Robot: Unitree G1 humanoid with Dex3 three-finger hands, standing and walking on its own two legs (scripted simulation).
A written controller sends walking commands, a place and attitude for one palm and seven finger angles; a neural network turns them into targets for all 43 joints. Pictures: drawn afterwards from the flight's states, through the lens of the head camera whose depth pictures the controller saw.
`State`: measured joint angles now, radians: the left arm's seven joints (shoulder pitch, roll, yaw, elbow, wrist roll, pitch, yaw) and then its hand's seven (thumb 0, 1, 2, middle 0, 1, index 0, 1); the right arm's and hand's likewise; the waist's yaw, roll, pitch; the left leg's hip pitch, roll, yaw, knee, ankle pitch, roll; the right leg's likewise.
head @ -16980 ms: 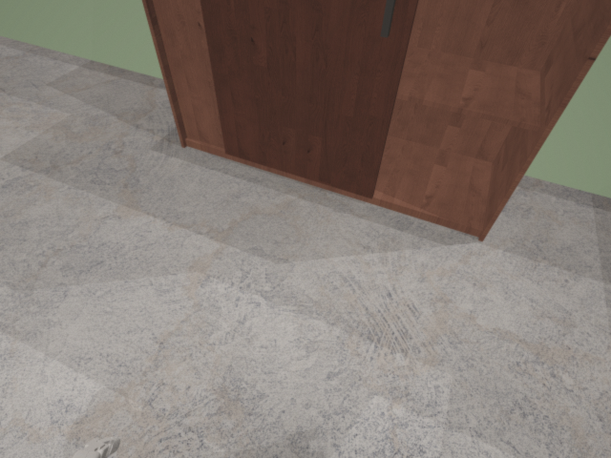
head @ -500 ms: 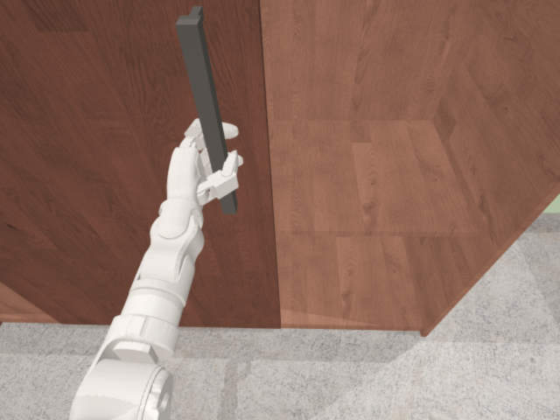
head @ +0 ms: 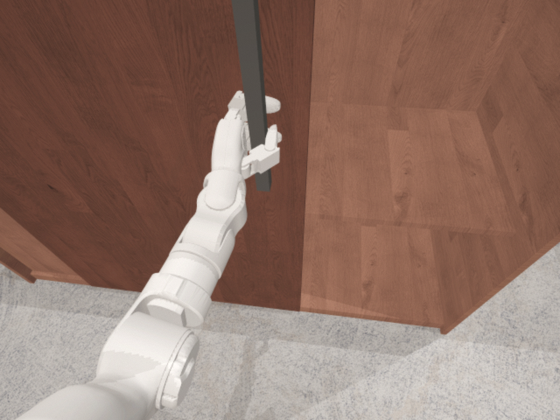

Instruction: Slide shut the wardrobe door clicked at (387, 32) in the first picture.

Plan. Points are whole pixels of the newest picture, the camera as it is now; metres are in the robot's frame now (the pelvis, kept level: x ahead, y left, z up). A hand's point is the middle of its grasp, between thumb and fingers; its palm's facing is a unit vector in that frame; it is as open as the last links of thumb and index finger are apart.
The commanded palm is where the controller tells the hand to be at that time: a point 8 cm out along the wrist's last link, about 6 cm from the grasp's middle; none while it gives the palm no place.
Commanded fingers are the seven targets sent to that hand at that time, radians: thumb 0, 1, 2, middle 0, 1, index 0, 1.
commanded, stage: tug the door sideways, standing still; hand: left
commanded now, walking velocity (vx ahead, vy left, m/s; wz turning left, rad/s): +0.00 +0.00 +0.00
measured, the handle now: (259, 103) +0.50 +0.03 +0.18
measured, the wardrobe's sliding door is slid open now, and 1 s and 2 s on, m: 0.49 0.46 0.13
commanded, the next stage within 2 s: step sideways, sliding the door along in 0.20 s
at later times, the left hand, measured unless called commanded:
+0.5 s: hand (291, 152) +0.44 -0.01 +0.14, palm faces -0.22 -0.97 -0.13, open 6.1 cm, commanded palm +0.44 +0.03 +0.14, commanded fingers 0.00 0.90 0.90 -0.45 -1.40 -0.45 -1.40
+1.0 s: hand (301, 151) +0.45 -0.02 +0.14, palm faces -0.07 -0.99 -0.07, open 6.1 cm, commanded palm +0.43 -0.03 +0.14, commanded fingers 0.00 0.90 0.90 -0.45 -1.40 -0.45 -1.40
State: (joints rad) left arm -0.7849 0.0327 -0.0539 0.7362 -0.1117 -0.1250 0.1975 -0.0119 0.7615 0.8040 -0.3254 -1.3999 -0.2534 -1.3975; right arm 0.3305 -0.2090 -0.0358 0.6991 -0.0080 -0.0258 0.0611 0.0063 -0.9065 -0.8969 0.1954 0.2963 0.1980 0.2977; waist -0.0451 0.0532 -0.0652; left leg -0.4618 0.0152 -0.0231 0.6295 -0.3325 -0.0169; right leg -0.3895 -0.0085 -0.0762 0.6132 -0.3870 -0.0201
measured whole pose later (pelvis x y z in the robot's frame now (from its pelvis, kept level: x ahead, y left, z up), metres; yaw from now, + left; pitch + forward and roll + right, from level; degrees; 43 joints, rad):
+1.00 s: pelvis -0.02 -0.09 -0.01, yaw +0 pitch -3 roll +2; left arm -0.88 0.15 -0.05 0.64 -0.13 -0.16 0.09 -0.01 0.73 0.86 -0.44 -1.40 -0.23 -1.40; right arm 0.10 -0.23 -0.05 0.65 0.02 0.03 -0.03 0.01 -0.91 -0.90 0.19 0.30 0.20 0.30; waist 0.02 -0.01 0.31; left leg -0.26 0.08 0.09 0.64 -0.33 -0.04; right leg -0.50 0.05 0.02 1.25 -0.47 -0.04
